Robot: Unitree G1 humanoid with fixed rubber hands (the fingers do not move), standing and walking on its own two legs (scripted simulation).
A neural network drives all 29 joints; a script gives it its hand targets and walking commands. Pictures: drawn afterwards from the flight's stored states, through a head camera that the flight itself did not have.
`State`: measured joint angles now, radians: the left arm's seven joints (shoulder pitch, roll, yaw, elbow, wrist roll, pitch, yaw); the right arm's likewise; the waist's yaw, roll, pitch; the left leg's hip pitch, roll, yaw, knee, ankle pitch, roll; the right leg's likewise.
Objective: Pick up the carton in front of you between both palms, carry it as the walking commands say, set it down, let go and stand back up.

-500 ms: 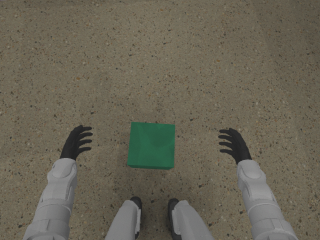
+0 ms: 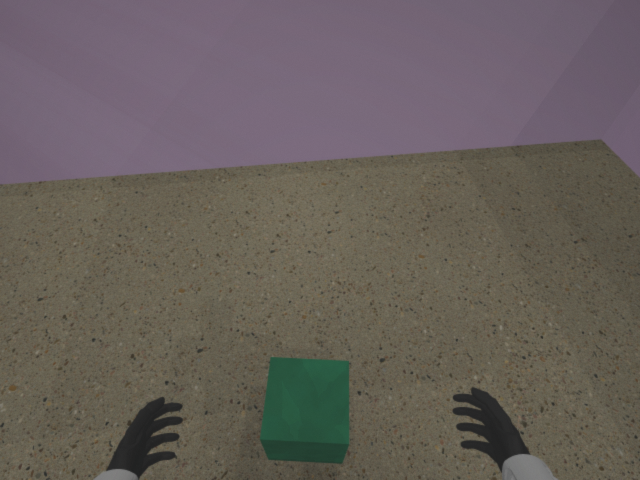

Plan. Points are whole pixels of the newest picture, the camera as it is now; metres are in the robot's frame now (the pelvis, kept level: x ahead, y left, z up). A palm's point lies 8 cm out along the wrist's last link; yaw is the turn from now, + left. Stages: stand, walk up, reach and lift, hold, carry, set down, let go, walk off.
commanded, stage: let go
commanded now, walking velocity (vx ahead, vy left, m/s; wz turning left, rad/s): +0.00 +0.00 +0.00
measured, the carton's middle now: (307, 411) +0.37 +0.02 -0.65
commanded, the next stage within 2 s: stand in 0.30 s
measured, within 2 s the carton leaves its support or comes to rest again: neither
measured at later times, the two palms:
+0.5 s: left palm out of the picture +0.13 +0.28 -0.08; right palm (541, 468) +0.14 -0.27 -0.08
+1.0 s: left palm out of the picture +0.12 +0.30 -0.09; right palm out of the picture +0.13 -0.28 -0.09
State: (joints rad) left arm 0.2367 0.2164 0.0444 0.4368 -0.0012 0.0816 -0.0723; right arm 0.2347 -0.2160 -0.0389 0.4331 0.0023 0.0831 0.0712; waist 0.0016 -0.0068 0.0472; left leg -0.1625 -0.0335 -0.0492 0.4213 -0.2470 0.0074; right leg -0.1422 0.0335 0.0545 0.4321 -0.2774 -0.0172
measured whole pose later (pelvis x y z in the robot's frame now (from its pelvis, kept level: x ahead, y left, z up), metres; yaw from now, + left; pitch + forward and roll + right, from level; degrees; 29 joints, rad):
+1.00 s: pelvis +0.01 +0.01 +0.00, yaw +0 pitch -1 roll +0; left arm 0.18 0.35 0.03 0.82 0.03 0.00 0.02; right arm 0.15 -0.35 -0.02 0.86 -0.03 -0.01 -0.03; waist 0.00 -0.01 0.01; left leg -0.15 -0.03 -0.03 0.45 -0.27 0.02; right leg -0.12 0.02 0.05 0.43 -0.29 0.00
